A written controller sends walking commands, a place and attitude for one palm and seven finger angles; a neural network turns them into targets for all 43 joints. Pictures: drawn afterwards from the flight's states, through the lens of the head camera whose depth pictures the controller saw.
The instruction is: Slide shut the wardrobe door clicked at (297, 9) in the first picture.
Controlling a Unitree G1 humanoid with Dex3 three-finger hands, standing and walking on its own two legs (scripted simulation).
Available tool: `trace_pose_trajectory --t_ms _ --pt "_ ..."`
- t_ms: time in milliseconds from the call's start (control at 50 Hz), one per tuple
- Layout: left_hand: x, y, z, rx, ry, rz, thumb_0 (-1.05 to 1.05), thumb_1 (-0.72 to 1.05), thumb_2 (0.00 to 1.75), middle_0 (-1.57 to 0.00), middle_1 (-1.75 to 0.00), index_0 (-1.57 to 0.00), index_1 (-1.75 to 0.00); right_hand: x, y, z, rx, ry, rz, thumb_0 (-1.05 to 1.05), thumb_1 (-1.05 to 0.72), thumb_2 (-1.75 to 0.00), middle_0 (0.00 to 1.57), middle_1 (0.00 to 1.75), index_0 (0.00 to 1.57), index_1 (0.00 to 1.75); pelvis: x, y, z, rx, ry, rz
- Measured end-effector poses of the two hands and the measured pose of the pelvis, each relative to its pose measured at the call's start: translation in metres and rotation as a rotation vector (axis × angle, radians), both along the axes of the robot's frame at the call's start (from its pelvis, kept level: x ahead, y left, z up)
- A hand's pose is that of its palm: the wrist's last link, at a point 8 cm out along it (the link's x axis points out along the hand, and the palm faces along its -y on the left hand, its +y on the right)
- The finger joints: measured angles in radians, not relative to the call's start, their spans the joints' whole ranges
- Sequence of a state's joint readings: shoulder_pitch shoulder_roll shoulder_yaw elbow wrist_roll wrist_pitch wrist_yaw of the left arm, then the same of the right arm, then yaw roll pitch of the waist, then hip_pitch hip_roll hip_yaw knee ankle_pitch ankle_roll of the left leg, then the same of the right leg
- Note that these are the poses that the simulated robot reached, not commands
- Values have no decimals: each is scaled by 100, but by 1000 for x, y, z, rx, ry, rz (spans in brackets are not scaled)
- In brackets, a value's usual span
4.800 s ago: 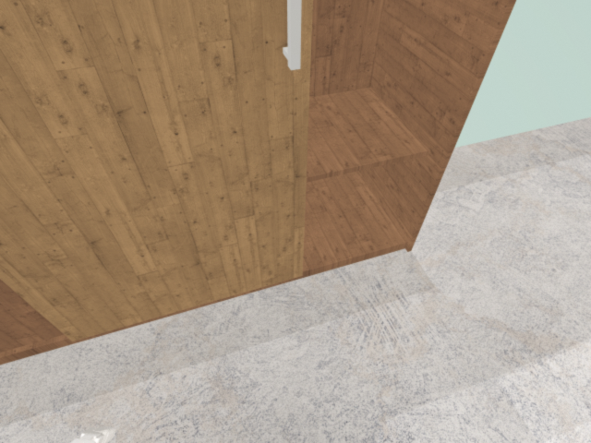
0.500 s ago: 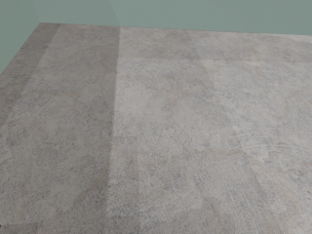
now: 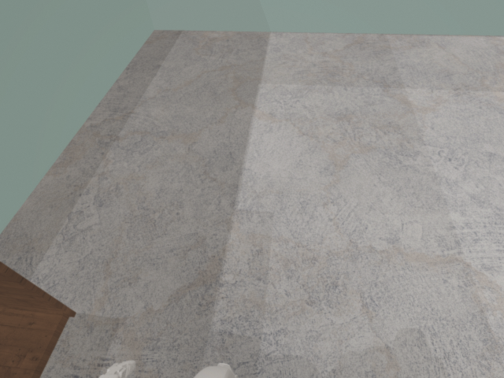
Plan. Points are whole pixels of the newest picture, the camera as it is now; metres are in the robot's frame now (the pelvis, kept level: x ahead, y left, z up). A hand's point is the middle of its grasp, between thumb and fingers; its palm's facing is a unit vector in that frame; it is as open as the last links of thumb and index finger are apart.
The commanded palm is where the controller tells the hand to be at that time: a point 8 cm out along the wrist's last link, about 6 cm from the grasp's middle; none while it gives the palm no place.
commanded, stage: turn to face it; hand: left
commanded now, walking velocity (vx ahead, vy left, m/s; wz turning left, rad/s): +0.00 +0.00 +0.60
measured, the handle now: out of the picture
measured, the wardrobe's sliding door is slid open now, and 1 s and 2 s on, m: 0.48 0.48 0.48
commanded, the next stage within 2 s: none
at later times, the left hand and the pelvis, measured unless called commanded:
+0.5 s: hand out of the picture -0.02 +0.26 -0.17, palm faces +0.35 -0.89 -0.28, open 7.4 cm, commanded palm none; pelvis +0.01 +0.03 +0.00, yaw +18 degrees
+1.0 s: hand out of the picture -0.02 +0.20 -0.14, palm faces +0.59 -0.76 -0.27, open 7.4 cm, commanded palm none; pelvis +0.03 -0.01 +0.01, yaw +38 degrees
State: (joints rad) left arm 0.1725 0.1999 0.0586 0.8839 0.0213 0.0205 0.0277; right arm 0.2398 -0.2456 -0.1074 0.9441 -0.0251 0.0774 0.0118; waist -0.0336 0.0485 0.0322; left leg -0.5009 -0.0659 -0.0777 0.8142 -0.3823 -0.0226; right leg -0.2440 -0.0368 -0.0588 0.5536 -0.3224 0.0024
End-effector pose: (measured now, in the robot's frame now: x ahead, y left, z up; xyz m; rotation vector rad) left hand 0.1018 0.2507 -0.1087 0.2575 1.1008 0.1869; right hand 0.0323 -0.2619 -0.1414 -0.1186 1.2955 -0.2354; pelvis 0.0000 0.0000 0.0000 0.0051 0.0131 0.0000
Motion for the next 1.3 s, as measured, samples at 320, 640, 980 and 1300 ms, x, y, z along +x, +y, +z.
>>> trace_pose_trajectory --t_ms 320,640,980,1300 --pt "-111 15 -27 -73 152 271 1 91 89 -21 -30 -21 -30 129 35 19 -40 -98 345 1 -91 -90 19 30 20 30 5 13 -2 21 0 229" --pt "-110 51 -9 -19 62 444 1 91 90 -20 -30 -20 -30 163 84 17 0 -111 519 0 -91 -89 20 30 21 30 17 18 2 0 -2 408" --pt "-148 -19 2 -37 34 641 1 91 90 -21 -30 -21 -30 212 79 11 18 -30 700 1 -91 -90 20 30 20 30 35 -7 8 45 -18 655" --pt "-265 -10 -29 -101 152 923 1 91 90 -20 -30 -20 -30 238 186 30 -9 -172 973 0 -91 -89 20 30 20 30 13 24 -1 0 -20 838"
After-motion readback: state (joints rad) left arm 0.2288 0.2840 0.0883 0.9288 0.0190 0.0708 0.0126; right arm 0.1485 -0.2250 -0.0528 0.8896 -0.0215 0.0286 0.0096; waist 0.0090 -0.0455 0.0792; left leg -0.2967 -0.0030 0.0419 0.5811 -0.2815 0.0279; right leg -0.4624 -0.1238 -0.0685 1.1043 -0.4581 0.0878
